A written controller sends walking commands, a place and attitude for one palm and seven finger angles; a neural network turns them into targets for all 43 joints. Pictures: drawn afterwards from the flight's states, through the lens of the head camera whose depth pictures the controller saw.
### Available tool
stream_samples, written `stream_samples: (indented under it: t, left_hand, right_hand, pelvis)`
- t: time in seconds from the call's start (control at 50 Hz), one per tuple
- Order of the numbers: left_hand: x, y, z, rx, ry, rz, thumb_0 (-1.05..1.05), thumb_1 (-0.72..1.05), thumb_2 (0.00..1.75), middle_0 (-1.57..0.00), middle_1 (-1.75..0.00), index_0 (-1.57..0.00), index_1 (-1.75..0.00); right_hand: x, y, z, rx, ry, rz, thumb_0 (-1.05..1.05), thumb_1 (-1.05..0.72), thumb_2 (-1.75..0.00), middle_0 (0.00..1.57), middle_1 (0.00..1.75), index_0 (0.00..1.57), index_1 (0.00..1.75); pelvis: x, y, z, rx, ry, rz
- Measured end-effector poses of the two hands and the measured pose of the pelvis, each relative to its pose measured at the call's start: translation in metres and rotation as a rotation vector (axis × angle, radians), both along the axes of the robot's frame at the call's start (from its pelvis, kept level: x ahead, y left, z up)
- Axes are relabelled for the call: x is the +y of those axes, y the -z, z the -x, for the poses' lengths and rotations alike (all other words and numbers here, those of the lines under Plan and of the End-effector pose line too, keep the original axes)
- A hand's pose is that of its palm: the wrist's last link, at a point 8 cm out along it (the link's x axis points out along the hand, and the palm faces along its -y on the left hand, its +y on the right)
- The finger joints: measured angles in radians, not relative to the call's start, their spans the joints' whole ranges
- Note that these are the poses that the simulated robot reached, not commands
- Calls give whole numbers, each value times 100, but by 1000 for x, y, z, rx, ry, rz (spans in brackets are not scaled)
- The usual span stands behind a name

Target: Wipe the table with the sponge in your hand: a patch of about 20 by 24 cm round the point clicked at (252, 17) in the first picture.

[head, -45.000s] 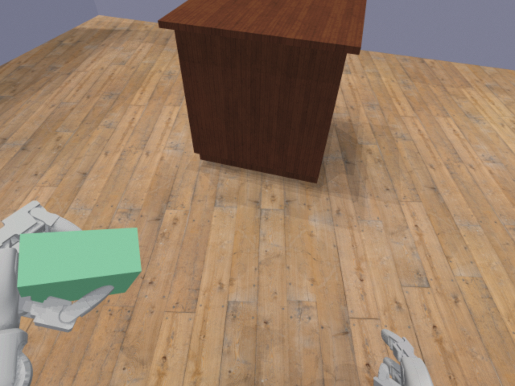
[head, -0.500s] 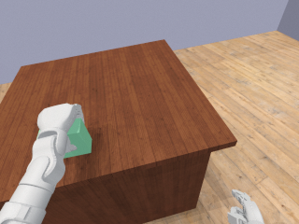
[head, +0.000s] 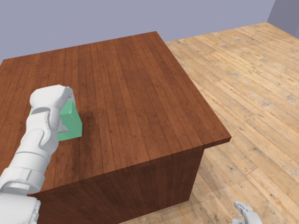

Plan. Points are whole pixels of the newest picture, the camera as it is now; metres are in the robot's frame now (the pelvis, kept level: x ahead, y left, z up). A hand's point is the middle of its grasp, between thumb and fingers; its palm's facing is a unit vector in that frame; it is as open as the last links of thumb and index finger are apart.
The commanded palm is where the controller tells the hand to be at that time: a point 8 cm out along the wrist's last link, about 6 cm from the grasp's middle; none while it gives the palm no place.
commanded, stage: wipe forward along the middle lane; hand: left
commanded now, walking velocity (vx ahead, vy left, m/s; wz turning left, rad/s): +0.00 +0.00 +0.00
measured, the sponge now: (60, 126) +0.36 +0.30 +0.07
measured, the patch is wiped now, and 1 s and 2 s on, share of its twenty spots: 1.00 1.00 1.00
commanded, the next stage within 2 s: slide back across to the first lane in 0.54 s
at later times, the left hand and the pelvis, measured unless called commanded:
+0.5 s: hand (59, 101) +0.41 +0.31 +0.11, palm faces -0.09 -0.01 -1.00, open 9.3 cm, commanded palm +0.41 +0.31 +0.15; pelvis +0.01 +0.02 +0.00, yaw +0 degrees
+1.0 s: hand (51, 95) +0.44 +0.34 +0.12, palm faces -0.07 +0.01 -1.00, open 9.3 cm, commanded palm +0.41 +0.35 +0.18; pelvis +0.03 +0.03 +0.00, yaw -1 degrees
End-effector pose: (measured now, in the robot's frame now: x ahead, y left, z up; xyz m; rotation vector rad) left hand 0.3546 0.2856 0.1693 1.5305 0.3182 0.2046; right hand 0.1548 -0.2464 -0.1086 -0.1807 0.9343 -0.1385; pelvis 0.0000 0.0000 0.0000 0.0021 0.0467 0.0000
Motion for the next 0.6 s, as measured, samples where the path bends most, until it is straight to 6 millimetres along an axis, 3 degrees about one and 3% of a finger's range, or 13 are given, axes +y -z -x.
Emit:
stream_samples:
  t: [0.26,0.6]
  left_hand:
    - [14,0,-25,13,8,-7,0,-50,111,-82,-143,-85,-140]
    - [24,-3,-57,30,16,-35,0,-51,111,-83,-143,-85,-141]
  right_hand:
    - [-8,5,23,80,52,25,1,-91,-90,20,30,20,30]
    - [13,8,25,120,47,17,1,-90,-90,20,30,20,30]
  pelvis:
    - [6,0,-5,34,6,6]
    - [19,0,-8,74,-5,10]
